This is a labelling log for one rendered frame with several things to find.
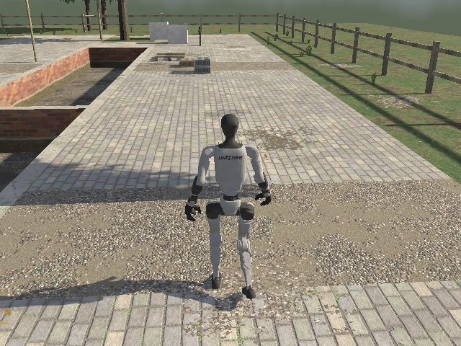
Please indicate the robot right hand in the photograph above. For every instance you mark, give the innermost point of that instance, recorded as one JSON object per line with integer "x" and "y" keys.
{"x": 267, "y": 201}

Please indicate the right robot forearm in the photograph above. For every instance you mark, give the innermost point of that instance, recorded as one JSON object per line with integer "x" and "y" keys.
{"x": 264, "y": 187}

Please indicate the robot left upper arm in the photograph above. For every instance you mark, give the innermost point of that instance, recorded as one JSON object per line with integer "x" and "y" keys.
{"x": 207, "y": 153}

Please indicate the humanoid robot head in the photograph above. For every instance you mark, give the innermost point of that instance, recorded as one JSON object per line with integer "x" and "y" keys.
{"x": 229, "y": 125}

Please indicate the left robot forearm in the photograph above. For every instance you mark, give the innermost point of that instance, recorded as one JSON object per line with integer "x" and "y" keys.
{"x": 194, "y": 194}

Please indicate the robot torso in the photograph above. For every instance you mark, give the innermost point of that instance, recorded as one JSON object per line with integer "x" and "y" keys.
{"x": 230, "y": 174}

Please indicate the robot right upper arm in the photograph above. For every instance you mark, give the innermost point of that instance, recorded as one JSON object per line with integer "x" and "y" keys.
{"x": 253, "y": 153}

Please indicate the robot left hand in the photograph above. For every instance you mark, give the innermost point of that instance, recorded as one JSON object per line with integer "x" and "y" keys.
{"x": 188, "y": 210}

